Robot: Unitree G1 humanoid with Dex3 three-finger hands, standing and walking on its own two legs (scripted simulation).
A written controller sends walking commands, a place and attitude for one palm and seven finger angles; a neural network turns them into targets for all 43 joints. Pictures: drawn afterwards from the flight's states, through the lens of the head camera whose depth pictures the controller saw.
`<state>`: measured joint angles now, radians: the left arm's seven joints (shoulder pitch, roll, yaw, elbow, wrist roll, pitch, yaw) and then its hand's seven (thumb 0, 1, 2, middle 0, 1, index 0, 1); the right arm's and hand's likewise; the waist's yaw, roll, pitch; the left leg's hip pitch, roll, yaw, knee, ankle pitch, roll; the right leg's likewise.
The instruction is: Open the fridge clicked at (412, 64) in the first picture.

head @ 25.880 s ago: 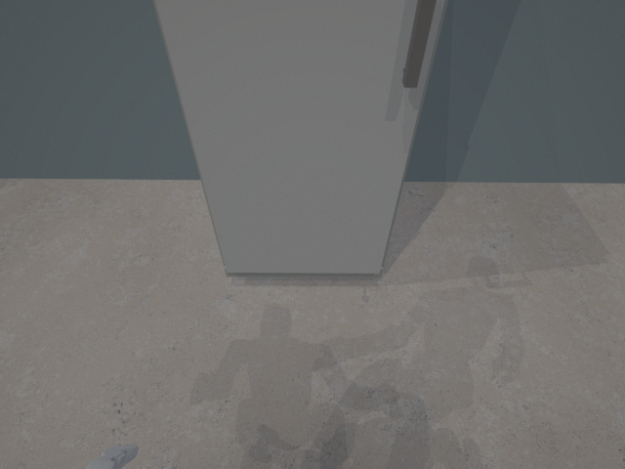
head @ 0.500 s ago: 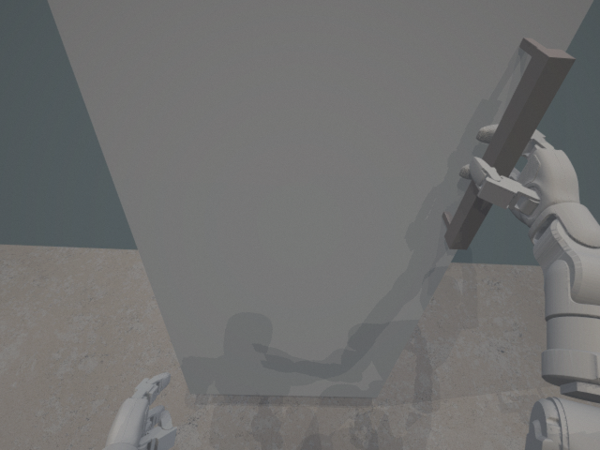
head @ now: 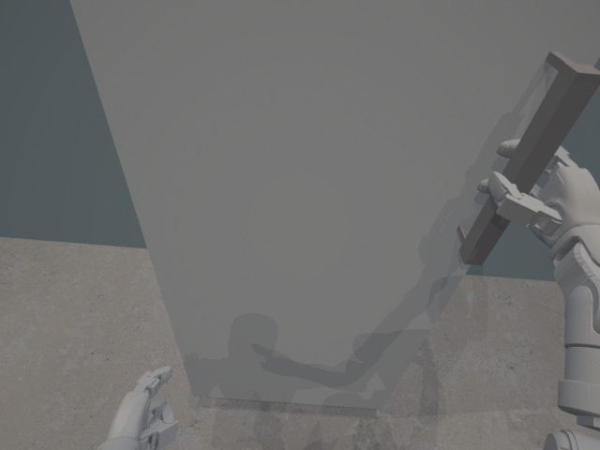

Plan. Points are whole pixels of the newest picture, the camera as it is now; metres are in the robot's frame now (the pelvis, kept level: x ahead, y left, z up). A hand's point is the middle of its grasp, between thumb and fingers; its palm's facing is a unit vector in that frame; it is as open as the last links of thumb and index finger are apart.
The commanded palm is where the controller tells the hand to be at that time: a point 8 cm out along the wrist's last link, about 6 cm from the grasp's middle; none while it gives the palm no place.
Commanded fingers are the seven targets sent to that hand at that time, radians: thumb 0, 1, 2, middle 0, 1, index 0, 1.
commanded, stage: pull the door a little, standing still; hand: right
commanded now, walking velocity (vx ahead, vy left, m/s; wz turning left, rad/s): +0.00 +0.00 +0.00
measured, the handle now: (507, 172) +0.42 -0.22 +0.23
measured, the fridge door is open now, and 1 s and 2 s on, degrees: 0 10 32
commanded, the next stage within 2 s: walk backward, drawing the door open in 0.64 s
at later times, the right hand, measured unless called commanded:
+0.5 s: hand (506, 203) +0.35 -0.20 +0.22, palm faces +0.03 +1.00 -0.09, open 6.6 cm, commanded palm +0.28 -0.25 +0.23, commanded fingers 0.00 -0.90 -0.90 0.45 1.40 0.45 1.40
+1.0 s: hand (524, 250) +0.29 -0.20 +0.22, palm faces +0.24 +0.92 -0.33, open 7.6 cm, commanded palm +0.24 -0.25 +0.22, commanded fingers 0.00 -0.90 -0.90 0.45 1.40 0.45 1.40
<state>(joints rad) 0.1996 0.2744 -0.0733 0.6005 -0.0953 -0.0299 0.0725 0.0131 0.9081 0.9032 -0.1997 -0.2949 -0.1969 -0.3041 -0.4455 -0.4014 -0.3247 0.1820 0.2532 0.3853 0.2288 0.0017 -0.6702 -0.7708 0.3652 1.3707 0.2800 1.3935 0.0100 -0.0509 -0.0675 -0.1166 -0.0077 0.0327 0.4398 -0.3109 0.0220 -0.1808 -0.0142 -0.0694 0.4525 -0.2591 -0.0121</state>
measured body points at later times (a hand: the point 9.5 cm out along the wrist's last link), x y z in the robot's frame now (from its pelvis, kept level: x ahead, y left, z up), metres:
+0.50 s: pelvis +0.03 -0.01 +0.00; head +0.01 +0.02 +0.45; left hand +0.22 +0.22 -0.07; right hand +0.35 -0.25 +0.23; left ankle -0.05 +0.10 -0.74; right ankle -0.01 -0.11 -0.74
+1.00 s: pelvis +0.07 -0.01 +0.01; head +0.08 +0.01 +0.46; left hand +0.25 +0.22 -0.07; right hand +0.27 -0.24 +0.24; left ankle +0.04 +0.09 -0.70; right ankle -0.01 -0.14 -0.73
